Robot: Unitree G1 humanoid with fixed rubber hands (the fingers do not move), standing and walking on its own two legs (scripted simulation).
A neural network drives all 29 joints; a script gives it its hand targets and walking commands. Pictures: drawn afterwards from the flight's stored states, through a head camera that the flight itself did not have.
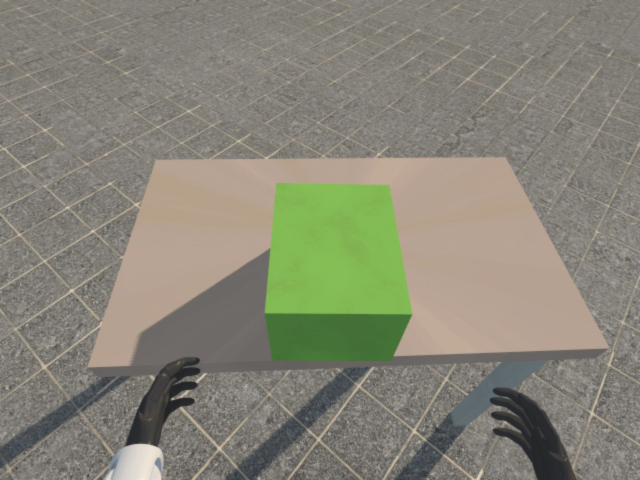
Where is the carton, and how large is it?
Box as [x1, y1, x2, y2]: [265, 183, 411, 360]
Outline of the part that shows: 276,183 265,304 265,318 272,360 390,360 410,318 411,309 389,186 364,184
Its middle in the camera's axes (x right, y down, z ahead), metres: +0.02 +0.06 +0.65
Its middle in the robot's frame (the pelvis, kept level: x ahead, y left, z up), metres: +0.44 +0.00 -0.07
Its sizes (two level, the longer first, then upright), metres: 0.247 0.194 0.160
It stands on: a table, 0.63 m high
